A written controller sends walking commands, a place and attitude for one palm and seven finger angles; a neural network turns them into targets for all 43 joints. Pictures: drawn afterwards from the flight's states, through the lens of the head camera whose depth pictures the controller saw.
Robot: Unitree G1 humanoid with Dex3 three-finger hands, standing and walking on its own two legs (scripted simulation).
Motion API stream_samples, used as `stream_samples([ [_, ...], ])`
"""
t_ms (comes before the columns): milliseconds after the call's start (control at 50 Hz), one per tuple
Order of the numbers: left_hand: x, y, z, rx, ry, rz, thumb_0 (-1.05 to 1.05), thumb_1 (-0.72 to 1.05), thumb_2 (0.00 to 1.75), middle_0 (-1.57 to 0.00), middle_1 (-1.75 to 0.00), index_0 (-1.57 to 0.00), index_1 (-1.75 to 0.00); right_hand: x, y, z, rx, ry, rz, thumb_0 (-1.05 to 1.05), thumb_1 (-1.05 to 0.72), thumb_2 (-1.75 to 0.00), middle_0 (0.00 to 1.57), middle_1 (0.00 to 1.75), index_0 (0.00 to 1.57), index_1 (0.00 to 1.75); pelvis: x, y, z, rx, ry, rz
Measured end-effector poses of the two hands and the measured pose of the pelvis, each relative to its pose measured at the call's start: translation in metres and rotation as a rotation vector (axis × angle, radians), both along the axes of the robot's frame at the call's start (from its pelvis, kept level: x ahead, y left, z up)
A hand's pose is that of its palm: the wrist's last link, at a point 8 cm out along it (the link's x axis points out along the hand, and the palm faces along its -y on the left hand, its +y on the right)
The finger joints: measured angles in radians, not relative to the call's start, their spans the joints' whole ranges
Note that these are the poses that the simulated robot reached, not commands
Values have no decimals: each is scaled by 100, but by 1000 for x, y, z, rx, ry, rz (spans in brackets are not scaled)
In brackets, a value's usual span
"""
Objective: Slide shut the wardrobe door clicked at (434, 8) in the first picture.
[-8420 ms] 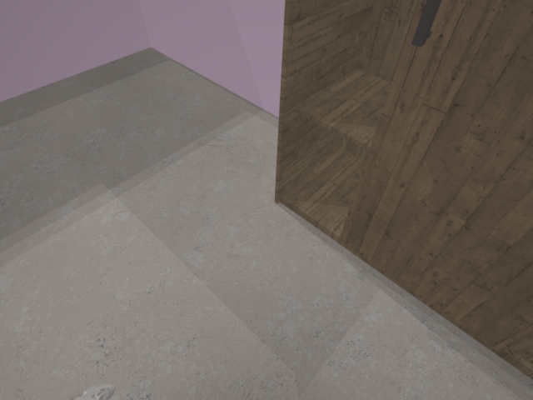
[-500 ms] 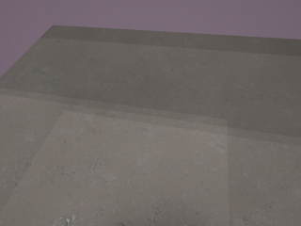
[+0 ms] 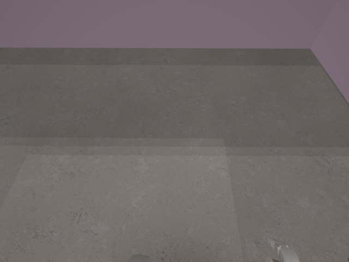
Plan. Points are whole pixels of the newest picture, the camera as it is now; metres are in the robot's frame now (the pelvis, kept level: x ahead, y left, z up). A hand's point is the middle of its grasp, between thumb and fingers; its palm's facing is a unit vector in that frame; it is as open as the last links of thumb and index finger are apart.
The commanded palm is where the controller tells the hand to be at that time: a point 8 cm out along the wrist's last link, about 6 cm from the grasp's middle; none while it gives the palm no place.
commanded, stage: turn to face it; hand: right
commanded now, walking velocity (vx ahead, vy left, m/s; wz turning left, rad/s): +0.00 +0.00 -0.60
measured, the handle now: out of the picture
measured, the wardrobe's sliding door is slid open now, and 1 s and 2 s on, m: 0.36 0.36 0.36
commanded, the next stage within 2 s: none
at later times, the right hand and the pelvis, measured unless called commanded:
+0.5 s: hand out of the picture -0.04 -0.19 -0.17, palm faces +0.34 +0.90 -0.26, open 7.4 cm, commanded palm none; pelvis -0.01 +0.01 -0.01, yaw -20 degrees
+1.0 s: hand out of the picture -0.01 -0.25 -0.15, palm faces +0.56 +0.78 -0.26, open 7.4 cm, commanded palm none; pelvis -0.01 +0.01 +0.00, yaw -36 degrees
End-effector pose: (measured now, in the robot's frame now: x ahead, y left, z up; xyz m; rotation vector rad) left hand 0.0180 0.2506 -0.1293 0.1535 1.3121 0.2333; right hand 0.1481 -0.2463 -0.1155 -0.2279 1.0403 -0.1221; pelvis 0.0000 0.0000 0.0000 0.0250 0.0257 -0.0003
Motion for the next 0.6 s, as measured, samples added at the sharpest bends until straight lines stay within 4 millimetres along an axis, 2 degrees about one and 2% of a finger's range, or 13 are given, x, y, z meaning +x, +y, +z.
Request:
stream_samples([
  [100,3,29,-21,-28,25,-33,0,91,90,-21,-30,-21,-30,-15,19,5,-37,-46,-43,1,-91,-90,20,30,20,30,-2,26,-10,-30,6,-55],
  [220,30,52,-20,-33,15,-113,1,91,90,-20,-30,-20,-30,-68,30,14,-55,22,-138,1,-91,-90,21,30,21,30,-3,39,-2,-50,-20,-144],
  [320,59,53,-16,-26,13,-205,0,91,90,-20,-30,-20,-30,-113,31,9,-41,79,-235,1,-91,-90,21,30,21,30,-3,40,0,-64,-28,-218],
  [380,81,43,-13,-15,11,-271,0,91,90,-20,-30,-20,-30,-142,29,2,-24,122,-297,1,-91,-90,21,30,21,30,-5,36,-1,-64,-26,-261],
  [440,108,24,-9,-3,-13,-345,1,91,90,-20,-30,-20,-30,-174,22,-8,-2,175,-360,1,-91,-90,21,30,21,30,-7,27,-3,-59,-20,-300],
  [540,157,-26,-4,26,-111,-487,1,91,90,-20,-30,-20,-30,-228,-2,-36,39,249,-475,1,-91,-90,21,30,21,30,-12,3,-18,-31,-12,-369],
  [600,173,-55,4,28,-172,-545,0,91,90,-20,-30,-20,-30,-251,-16,-46,48,297,-530,1,-91,-90,21,30,21,30,-15,-7,-20,-34,-15,-390],
])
